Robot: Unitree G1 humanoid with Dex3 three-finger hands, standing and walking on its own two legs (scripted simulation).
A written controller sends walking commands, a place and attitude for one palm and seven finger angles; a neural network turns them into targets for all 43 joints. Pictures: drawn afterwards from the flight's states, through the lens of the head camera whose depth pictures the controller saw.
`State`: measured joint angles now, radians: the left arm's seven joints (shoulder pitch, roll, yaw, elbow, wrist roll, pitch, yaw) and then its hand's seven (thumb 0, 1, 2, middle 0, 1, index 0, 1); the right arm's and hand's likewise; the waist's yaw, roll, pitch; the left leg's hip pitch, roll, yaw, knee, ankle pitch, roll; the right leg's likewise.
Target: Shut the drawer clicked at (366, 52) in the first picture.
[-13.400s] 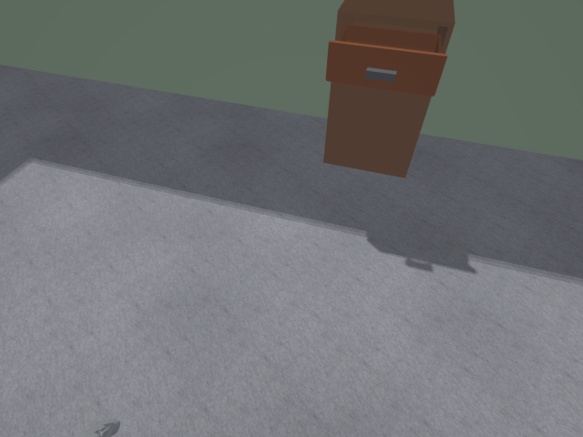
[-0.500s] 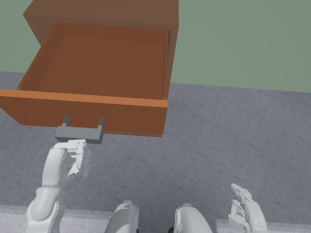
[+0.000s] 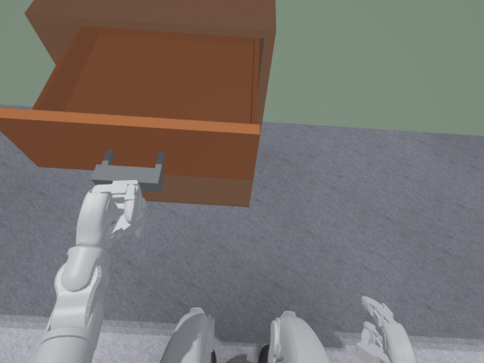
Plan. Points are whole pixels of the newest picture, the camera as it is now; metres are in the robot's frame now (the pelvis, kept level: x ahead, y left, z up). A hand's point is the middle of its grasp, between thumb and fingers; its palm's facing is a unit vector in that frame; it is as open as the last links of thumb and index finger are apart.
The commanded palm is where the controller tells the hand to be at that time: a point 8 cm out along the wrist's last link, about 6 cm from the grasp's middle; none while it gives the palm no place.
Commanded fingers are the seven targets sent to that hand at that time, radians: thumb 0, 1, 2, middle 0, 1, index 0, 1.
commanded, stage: push the drawer shut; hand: left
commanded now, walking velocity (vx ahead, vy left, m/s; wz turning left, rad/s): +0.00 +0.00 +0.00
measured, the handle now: (132, 167) +0.42 +0.20 +0.03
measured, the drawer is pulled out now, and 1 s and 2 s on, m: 0.23 0.10 0.00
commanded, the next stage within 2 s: none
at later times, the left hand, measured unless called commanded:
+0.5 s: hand (147, 185) +0.39 +0.17 +0.03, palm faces -0.03 -1.00 -0.05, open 3.3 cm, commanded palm +0.38 +0.22 +0.03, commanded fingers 0.00 0.90 0.90 -1.40 -1.60 -1.40 -1.60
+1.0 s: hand (158, 147) +0.46 +0.16 +0.03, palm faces -0.01 -1.00 -0.05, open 3.4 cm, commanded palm +0.45 +0.21 +0.03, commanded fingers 0.00 0.90 0.90 -1.40 -1.60 -1.40 -1.60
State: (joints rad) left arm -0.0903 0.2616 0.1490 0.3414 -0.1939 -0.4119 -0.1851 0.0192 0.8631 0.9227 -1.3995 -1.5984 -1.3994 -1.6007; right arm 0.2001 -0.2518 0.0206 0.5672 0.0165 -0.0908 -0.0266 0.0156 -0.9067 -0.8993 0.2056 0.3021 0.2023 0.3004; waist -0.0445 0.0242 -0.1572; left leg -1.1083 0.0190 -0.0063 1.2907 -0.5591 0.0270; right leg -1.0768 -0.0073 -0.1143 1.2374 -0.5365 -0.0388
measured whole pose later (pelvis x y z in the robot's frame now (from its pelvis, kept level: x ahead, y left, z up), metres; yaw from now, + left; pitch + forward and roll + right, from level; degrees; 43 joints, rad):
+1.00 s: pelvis +0.00 +0.00 +0.00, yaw -1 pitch +25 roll -2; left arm -0.65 0.35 0.30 0.94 -0.12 -0.50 -0.17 0.05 0.88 0.92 -1.40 -1.60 -1.40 -1.60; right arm 0.30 -0.26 0.02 0.63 -0.01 0.01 0.00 0.01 -0.91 -0.90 0.21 0.30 0.20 0.30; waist -0.12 0.03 -0.14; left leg -1.16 0.03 0.02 1.27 -0.54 0.03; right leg -1.14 0.00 -0.09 1.22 -0.51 -0.03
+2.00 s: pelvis -0.01 +0.01 -0.02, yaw -4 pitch +31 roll -6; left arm -1.06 0.58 0.42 1.24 0.00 -0.43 -0.17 0.07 0.83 0.91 -1.40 -1.60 -1.40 -1.60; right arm 0.36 -0.26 0.06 0.63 -0.05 0.07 0.03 0.01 -0.91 -0.90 0.21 0.30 0.20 0.30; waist -0.24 0.05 -0.12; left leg -1.33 0.05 -0.01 1.35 -0.55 0.05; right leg -1.29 0.03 -0.11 1.25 -0.49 -0.02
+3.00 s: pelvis +0.00 +0.02 -0.01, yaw -4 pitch +30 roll -5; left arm -0.93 0.51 0.41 1.11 -0.03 -0.40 -0.14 0.02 0.89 0.90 -1.40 -1.60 -1.40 -1.60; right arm 0.37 -0.25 0.06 0.60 -0.04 0.06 0.06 0.01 -0.91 -0.90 0.21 0.30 0.20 0.30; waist -0.21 0.06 -0.13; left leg -1.28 0.05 0.01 1.30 -0.55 0.05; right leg -1.24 0.03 -0.09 1.21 -0.49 -0.02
